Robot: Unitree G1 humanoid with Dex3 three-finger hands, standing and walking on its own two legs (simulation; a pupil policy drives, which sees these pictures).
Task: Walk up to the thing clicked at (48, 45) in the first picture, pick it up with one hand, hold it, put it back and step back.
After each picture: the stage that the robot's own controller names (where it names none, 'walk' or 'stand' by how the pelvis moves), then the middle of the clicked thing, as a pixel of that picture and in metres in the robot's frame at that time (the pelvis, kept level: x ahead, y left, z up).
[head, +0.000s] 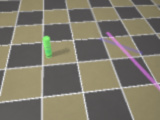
stand; (47, 47) +1.23 +0.37 -0.65
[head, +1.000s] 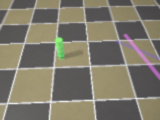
walk; (60, 49) +1.14 +0.31 -0.65
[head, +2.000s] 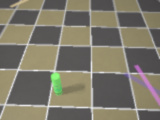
walk; (57, 84) +0.74 +0.26 -0.65
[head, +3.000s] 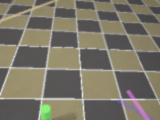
stand; (46, 117) +0.55 +0.19 -0.64
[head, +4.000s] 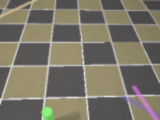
stand; (49, 118) +0.47 +0.22 -0.65
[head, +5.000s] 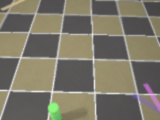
stand; (55, 114) +0.45 +0.19 -0.63
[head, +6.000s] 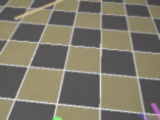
stand; out of the picture +0.41 +0.16 -0.65
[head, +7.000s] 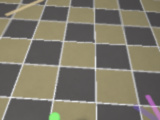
stand; out of the picture +0.41 +0.17 -0.65
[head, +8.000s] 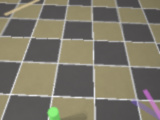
stand; (55, 118) +0.45 +0.20 -0.65
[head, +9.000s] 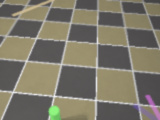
walk; (55, 117) +0.47 +0.19 -0.64
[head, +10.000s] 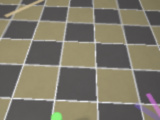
stand; out of the picture +0.42 +0.16 -0.65
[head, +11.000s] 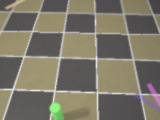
stand; (57, 113) +0.44 +0.20 -0.65
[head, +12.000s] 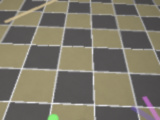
stand; out of the picture +0.44 +0.19 -0.66
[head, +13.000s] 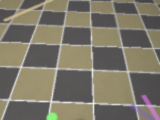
stand; out of the picture +0.44 +0.20 -0.66
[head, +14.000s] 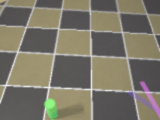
go down; (51, 110) +0.46 +0.19 -0.64
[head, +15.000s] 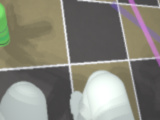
go down; out of the picture +0.54 +0.21 -0.24
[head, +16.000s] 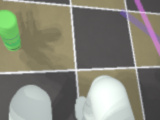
approach; (9, 34) +0.54 +0.20 -0.27
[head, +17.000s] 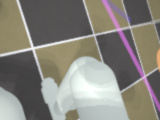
close in; out of the picture +0.54 +0.25 -0.18
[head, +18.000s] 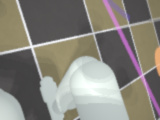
close; out of the picture +0.53 +0.26 -0.19
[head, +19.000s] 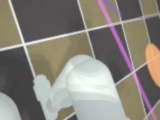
lift; out of the picture +0.52 +0.26 -0.20
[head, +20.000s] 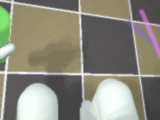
lift; out of the picture +0.43 +0.25 -0.09
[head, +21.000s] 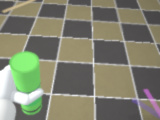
hold; (29, 87) +0.32 +0.18 +0.05
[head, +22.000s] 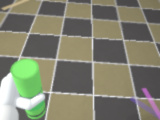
hold; (31, 93) +0.31 +0.17 +0.02
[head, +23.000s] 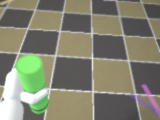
crouch; (35, 88) +0.33 +0.16 +0.00
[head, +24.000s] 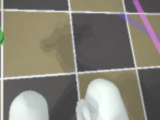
crouch; out of the picture +0.52 +0.22 -0.06
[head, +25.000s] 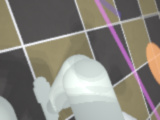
lower; out of the picture +0.51 +0.25 -0.19
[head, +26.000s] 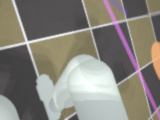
lower; out of the picture +0.53 +0.26 -0.20
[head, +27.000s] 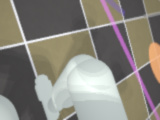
lower; out of the picture +0.53 +0.26 -0.20
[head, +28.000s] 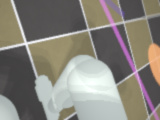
lower; out of the picture +0.52 +0.26 -0.20
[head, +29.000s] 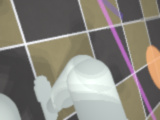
open; out of the picture +0.52 +0.24 -0.20
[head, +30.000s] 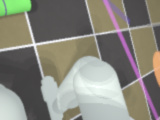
rise; out of the picture +0.57 +0.09 -0.27
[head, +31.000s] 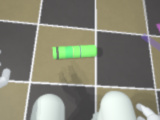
walk; (74, 51) +0.59 +0.00 -0.43
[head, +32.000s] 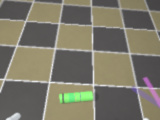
stand; (76, 97) +0.58 +0.00 -0.66
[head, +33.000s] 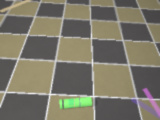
stand; (75, 102) +0.62 +0.00 -0.68
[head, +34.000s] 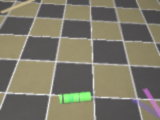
stand; (75, 97) +0.67 +0.01 -0.68
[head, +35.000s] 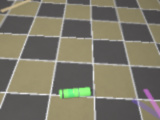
stand; (74, 92) +0.70 +0.01 -0.68
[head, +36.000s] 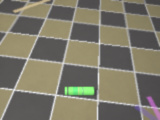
stand; (79, 90) +0.75 +0.01 -0.72
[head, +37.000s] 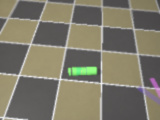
walk; (82, 71) +0.83 -0.01 -0.73
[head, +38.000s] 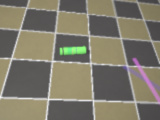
walk; (72, 50) +1.05 +0.03 -0.73
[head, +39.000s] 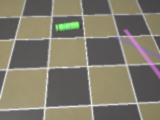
walk; (67, 26) +1.38 +0.23 -0.71
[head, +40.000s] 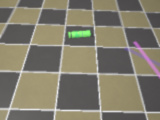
stand; (79, 34) +1.46 +0.07 -0.72
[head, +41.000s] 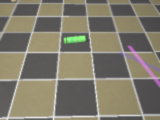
stand; (74, 39) +1.47 +0.10 -0.75
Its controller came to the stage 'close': yes
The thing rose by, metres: 0.66
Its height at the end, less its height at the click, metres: -0.09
